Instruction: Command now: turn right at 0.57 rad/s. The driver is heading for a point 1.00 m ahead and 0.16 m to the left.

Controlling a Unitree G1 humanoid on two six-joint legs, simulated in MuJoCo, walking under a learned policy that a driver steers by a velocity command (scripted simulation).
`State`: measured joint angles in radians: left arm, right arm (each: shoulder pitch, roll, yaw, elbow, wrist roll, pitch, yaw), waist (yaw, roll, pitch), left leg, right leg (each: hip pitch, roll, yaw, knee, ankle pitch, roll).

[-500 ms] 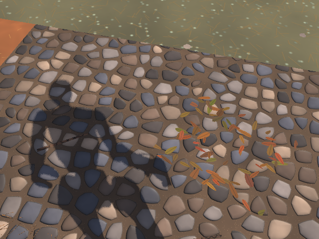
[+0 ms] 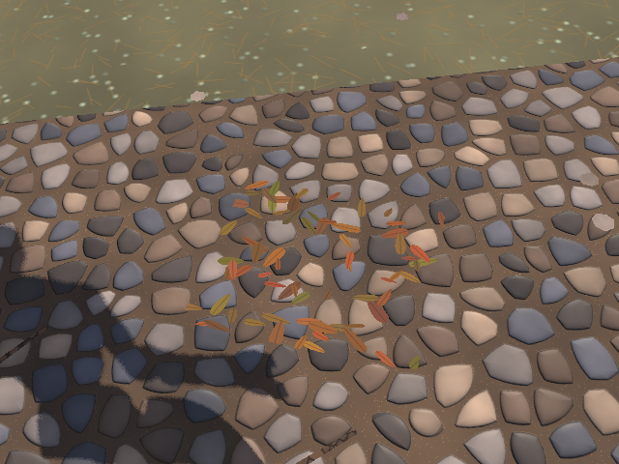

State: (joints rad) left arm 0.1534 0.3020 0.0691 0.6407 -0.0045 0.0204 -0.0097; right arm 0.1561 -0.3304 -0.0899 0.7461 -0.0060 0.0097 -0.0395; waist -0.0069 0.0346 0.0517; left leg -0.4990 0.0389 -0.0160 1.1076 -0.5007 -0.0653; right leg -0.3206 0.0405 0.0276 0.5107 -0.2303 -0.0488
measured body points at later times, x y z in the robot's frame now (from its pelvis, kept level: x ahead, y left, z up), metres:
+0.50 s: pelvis +0.02 +0.03 +0.00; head +0.04 +0.04 +0.45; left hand +0.19 +0.28 -0.11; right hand +0.15 -0.24 -0.10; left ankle +0.04 +0.15 -0.74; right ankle +0.02 -0.10 -0.74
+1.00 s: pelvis +0.07 +0.09 -0.01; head +0.08 +0.12 +0.44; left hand +0.10 +0.40 -0.13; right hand +0.28 -0.15 -0.08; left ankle +0.04 +0.18 -0.74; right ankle +0.02 -0.08 -0.69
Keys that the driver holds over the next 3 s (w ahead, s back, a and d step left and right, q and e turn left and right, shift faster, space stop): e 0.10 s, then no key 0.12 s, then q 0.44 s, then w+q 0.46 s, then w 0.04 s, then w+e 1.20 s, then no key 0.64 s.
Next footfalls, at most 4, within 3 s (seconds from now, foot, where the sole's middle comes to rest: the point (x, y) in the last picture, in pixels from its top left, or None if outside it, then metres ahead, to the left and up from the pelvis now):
0.30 left None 0.08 0.14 -0.77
0.94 left None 0.08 0.19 -0.77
1.42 right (289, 446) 0.48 0.11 -0.77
1.90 left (177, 351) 0.70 0.37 -0.77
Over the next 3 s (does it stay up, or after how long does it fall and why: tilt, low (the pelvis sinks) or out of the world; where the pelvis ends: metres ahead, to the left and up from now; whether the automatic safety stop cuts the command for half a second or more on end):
stays up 0.97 0.18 0.00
